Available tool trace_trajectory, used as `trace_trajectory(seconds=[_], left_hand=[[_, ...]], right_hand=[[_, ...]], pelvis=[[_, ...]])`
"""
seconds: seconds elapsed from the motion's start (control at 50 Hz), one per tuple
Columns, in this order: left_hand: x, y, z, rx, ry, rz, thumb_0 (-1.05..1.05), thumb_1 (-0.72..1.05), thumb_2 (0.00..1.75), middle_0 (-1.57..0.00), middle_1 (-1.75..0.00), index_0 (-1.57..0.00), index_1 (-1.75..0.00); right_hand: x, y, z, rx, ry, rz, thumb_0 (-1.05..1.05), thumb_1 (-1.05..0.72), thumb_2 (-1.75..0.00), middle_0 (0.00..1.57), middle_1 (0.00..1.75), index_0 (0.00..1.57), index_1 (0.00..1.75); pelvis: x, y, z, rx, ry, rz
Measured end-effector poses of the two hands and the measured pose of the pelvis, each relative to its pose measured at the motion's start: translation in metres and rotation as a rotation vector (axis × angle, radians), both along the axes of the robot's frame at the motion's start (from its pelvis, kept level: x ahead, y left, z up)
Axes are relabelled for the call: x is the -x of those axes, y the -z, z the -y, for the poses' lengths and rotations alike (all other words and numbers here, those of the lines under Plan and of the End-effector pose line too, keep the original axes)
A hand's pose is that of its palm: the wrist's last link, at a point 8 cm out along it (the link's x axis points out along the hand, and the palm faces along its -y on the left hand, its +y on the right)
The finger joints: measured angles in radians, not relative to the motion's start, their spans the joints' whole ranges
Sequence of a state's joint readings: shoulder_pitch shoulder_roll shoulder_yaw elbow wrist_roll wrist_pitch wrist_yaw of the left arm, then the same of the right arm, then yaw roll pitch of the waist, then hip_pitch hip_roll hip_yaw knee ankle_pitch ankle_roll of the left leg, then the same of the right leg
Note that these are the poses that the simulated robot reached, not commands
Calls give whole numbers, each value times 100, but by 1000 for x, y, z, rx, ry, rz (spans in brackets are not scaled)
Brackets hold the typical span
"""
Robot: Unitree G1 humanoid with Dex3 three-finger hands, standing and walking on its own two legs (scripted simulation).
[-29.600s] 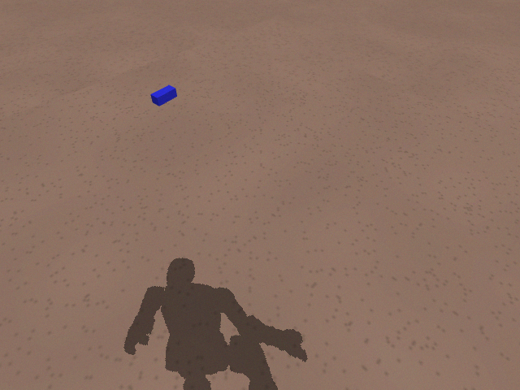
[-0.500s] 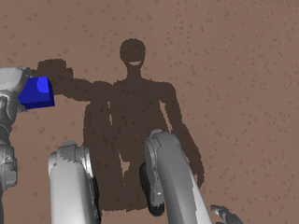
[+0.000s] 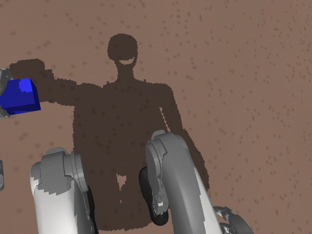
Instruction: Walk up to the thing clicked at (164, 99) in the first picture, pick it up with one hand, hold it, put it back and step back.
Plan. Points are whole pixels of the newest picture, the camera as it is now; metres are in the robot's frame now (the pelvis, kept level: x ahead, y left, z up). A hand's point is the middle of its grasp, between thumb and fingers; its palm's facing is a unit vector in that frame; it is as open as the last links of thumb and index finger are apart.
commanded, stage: lower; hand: left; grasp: from above
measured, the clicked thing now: out of the picture +0.46 +0.32 -0.21
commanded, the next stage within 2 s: rest in 0.10 s
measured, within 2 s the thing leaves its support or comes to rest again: rests again in 1.10 s
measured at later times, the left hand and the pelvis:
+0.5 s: hand (6, 100) +0.46 +0.31 -0.23, palm faces -0.43 -0.11 -0.89, open 9.8 cm; pelvis +0.00 +0.00 -0.02, yaw -3 degrees
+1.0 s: hand (11, 103) +0.46 +0.31 -0.26, palm faces -0.43 -0.11 -0.90, open 9.8 cm; pelvis +0.00 +0.01 -0.03, yaw -5 degrees
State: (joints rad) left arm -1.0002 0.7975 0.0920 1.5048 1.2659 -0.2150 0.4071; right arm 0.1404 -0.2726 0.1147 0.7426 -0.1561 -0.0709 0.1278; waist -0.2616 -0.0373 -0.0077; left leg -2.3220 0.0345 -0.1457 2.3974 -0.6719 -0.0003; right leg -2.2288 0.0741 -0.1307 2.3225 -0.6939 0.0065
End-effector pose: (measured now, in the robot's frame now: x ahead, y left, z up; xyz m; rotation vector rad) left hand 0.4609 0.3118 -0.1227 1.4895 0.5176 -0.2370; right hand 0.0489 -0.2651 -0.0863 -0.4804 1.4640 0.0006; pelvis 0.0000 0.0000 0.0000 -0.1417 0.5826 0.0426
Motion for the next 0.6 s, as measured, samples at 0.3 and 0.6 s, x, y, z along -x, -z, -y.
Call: trace_trajectory(seconds=[0.3, 0.6], left_hand=[[-3, 36, 2, 11, 3, 24, -1, 2, 45, -72, -55, -74, -51], [-9, 59, 1, 26, -15, 26, -1, 3, 44, -71, -56, -74, -51]], right_hand=[[6, 8, -2, 9, -31, -26, 1, -91, -90, 20, 30, 20, 30], [10, 3, -4, 11, -80, -25, 1, -90, -89, 20, 30, 20, 30]], pelvis=[[-2, 18, -1, 18, 15, 25], [-1, 26, -3, 44, 30, 55]])
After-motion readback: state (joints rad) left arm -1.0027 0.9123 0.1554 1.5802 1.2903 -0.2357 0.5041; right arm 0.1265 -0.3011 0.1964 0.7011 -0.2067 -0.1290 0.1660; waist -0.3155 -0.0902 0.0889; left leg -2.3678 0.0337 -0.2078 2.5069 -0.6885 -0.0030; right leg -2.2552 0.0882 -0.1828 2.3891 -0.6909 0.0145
